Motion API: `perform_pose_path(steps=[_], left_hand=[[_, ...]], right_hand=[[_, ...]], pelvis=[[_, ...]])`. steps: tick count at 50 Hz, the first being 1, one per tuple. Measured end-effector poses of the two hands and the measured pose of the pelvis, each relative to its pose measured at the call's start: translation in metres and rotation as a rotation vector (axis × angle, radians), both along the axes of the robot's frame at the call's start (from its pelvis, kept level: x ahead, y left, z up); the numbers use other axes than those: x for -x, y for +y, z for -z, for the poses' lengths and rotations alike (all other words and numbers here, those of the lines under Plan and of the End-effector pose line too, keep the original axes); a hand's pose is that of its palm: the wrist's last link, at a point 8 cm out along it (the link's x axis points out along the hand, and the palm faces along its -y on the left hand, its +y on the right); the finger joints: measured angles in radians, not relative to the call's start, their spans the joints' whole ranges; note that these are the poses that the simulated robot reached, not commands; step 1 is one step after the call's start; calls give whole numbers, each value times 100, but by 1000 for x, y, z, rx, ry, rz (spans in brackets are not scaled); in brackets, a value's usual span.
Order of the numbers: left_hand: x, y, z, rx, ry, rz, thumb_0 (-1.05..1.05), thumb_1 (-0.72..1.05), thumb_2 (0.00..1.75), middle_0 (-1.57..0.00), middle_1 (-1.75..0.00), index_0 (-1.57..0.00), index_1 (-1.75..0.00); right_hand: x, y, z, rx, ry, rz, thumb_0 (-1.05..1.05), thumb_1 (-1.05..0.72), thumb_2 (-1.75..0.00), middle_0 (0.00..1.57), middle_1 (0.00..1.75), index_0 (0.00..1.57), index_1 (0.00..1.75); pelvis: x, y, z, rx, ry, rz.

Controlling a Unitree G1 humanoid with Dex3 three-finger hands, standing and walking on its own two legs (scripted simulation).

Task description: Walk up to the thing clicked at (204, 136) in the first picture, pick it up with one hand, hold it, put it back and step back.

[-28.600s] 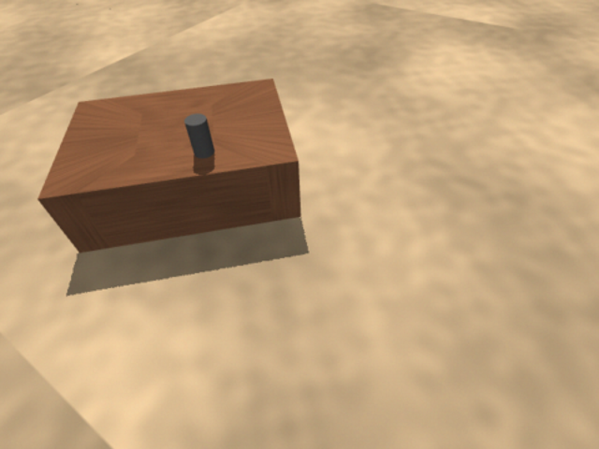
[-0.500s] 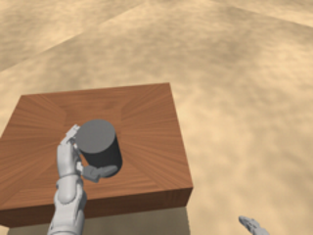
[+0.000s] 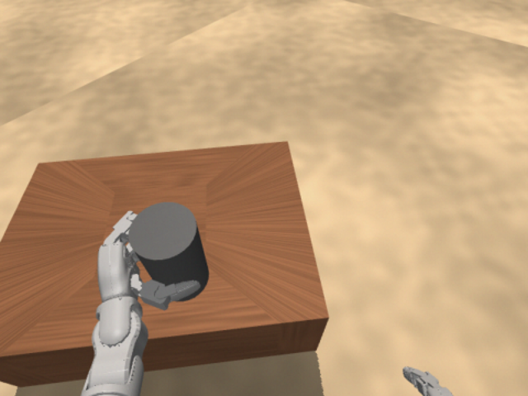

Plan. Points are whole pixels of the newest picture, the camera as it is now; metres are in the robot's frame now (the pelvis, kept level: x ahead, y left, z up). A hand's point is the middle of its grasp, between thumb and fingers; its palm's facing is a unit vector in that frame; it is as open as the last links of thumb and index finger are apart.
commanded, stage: hold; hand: left
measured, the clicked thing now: (174, 255) +0.33 +0.14 +0.05
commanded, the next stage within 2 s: crouch in 0.12 s
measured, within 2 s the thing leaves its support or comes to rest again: neither
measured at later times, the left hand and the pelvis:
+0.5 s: hand (162, 262) +0.35 +0.17 +0.00, palm faces +0.24 -0.97 +0.00, open 11.6 cm; pelvis -0.02 +0.00 -0.01, yaw +0 degrees
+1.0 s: hand (168, 256) +0.45 +0.21 -0.14, palm faces +0.26 -0.96 -0.02, open 11.5 cm; pelvis -0.04 +0.01 -0.14, yaw -4 degrees
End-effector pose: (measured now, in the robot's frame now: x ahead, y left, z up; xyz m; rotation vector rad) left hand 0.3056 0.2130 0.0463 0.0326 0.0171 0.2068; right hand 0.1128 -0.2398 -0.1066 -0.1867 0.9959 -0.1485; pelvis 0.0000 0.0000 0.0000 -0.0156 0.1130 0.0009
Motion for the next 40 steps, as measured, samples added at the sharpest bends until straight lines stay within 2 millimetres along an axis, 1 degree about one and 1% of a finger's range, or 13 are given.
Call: perform_pose_path(steps=[7, 13, 17, 20, 24, 28, 31, 35, 37, 40], left_hand=[[4, 2, 5, 8, 12, -12, -4, -61, 77, -66, -113, -72, -116], [8, 4, 2, -2, -1, -11, -4, -61, 78, -65, -113, -71, -116], [5, 3, 4, 4, -1, -10, -4, -61, 78, -66, -111, -72, -114], [-1, 4, 12, 18, 6, -14, -3, -61, 77, -67, -110, -73, -112], [-10, 7, 34, 34, 27, -30, -3, -61, 77, -68, -109, -74, -111], [-20, 13, 66, 39, 39, -53, -2, -61, 77, -68, -108, -74, -110], [-32, 19, 94, 21, 39, -54, -2, -61, 77, -68, -108, -75, -110], [-53, 28, 128, -9, 28, -42, -2, -61, 78, -69, -107, -75, -109], [-63, 32, 141, -9, 16, -48, -2, -61, 78, -69, -106, -75, -108], [-77, 39, 154, 5, -8, -65, -2, -61, 78, -70, -105, -76, -107]], right_hand=[[1, -2, -1, 8, 4, 2, 1, -94, -91, 20, 30, 20, 30], [3, -2, -1, 12, 2, -4, 1, -94, -91, 20, 30, 20, 30], [3, -1, 0, 11, 0, -7, 1, -93, -91, 20, 30, 20, 30], [4, -2, 3, 13, 5, -9, 1, -92, -91, 20, 30, 20, 30], [10, -5, 11, 24, 27, -13, 1, -91, -90, 20, 30, 20, 30], [24, -11, 27, 47, 77, -19, 1, -90, -90, 20, 30, 20, 30], [38, -17, 46, 70, 125, -24, 1, -90, -90, 20, 30, 20, 30], [60, -24, 76, 95, 199, -17, 1, -91, -90, 20, 30, 20, 30], [72, -25, 90, 98, 241, -9, 1, -91, -90, 20, 30, 20, 30], [89, -23, 109, 89, 305, 6, 1, -92, -91, 20, 30, 20, 30]], pelvis=[[0, 0, 0, 0, 1, 1], [1, 0, 1, 1, -3, -2], [4, 0, 1, 1, -1, -5], [7, 0, 4, 1, 15, -6], [14, -1, 12, 2, 56, -4], [22, -2, 28, 6, 125, -1], [27, -1, 47, 13, 193, 1], [31, 0, 78, 26, 270, 7], [33, 0, 92, 32, 300, 12], [34, 2, 108, 40, 337, 21]])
